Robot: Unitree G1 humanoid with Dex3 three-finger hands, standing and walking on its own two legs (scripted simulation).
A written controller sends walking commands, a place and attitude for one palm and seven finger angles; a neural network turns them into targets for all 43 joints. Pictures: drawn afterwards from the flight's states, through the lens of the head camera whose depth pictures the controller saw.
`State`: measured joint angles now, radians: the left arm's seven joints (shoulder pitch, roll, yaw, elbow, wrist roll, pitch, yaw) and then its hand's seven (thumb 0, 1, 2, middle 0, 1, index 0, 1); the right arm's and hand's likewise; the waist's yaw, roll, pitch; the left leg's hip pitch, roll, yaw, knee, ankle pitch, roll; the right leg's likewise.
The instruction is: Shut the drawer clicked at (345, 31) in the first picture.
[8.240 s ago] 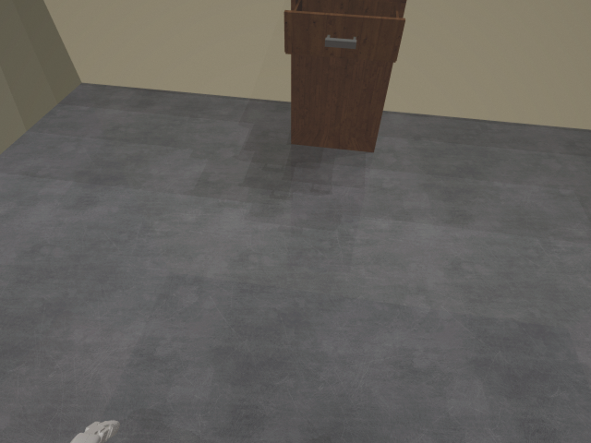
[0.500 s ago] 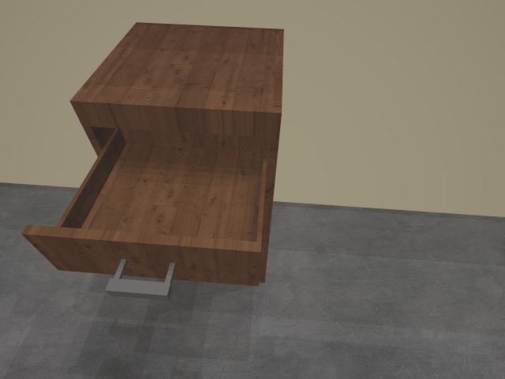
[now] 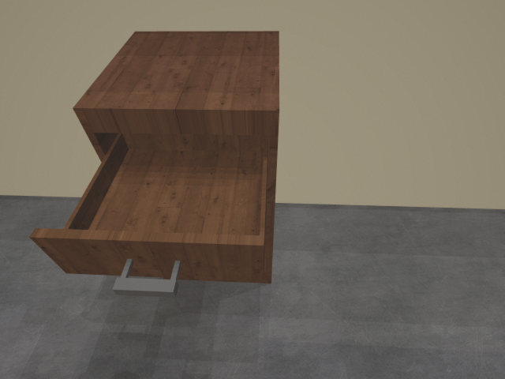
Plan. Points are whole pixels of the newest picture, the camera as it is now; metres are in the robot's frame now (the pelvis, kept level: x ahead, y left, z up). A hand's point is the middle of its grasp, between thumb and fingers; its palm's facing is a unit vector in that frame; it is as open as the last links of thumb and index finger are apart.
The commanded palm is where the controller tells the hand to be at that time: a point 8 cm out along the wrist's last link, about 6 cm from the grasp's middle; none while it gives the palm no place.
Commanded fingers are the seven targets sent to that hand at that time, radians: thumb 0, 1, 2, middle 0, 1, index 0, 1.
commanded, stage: raise the hand and make a fist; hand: left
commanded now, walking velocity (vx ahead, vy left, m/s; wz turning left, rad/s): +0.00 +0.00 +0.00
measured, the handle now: (149, 276) +0.30 +0.22 -0.05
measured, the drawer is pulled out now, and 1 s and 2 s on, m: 0.30 0.30 0.30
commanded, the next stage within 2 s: bring the fist close to the handle in 2.00 s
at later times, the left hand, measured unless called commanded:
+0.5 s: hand out of the picture +0.12 +0.18 -0.04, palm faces +0.04 -1.00 -0.04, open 6.1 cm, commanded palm +0.10 +0.23 -0.04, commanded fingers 0.00 0.90 0.90 -0.62 -0.75 -0.62 -0.75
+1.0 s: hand (134, 371) +0.14 +0.18 -0.01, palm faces +0.02 -1.00 -0.06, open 3.6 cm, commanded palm +0.10 +0.23 +0.01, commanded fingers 0.00 0.90 0.90 -1.12 -1.30 -1.12 -1.30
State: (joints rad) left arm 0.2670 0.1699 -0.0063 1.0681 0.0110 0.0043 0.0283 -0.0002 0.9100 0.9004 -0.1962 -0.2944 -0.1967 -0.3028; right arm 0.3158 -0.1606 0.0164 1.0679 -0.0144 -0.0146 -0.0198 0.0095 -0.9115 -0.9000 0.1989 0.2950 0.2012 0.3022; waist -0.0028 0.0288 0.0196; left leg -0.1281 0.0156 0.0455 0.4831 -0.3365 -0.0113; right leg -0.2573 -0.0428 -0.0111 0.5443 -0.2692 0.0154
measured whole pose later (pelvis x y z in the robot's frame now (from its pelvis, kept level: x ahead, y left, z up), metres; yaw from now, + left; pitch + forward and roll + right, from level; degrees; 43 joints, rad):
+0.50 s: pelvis -0.04 -0.02 -0.08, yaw +3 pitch +12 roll +0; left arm 0.50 0.19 0.16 0.10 -0.27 -0.60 -0.38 0.00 0.90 0.90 -0.43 -0.55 -0.43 -0.56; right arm 0.12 -0.30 -0.10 0.50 0.03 -0.34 -0.02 0.01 -0.91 -0.90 0.20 0.29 0.20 0.30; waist 0.04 -0.03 -0.13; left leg -0.78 0.03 -0.02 1.12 -0.55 -0.03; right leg -0.86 -0.05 -0.06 1.11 -0.46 -0.01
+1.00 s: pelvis -0.03 +0.01 -0.07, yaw +3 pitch +13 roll -2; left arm 0.62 0.21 0.10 -0.26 -0.22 -0.34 -0.22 0.01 0.90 0.90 -0.92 -1.08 -0.92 -1.09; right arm 0.29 -0.21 -0.01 0.52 0.03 -0.24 -0.03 0.02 -0.90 -0.90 0.20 0.30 0.21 0.30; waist -0.01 0.03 -0.12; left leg -0.76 0.02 -0.03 1.10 -0.56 0.00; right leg -0.81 -0.06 -0.07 1.03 -0.44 0.02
